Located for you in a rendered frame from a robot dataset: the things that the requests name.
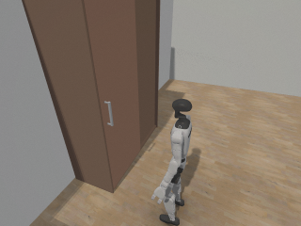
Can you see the robot head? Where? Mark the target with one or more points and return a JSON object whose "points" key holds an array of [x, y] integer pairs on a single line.
{"points": [[181, 105]]}

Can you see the wardrobe door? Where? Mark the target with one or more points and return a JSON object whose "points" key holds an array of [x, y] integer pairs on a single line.
{"points": [[112, 35], [145, 32]]}

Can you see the handle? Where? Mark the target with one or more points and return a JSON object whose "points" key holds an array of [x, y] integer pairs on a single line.
{"points": [[110, 113]]}

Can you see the left robot hand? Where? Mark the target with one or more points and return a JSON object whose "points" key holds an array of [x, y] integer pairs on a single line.
{"points": [[160, 193]]}

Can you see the right robot shin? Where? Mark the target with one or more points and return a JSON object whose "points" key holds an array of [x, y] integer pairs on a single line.
{"points": [[177, 191]]}

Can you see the robot left upper arm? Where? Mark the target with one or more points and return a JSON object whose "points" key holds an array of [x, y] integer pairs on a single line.
{"points": [[177, 141]]}

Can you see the robot left forearm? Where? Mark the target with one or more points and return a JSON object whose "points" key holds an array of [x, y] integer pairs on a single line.
{"points": [[171, 171]]}

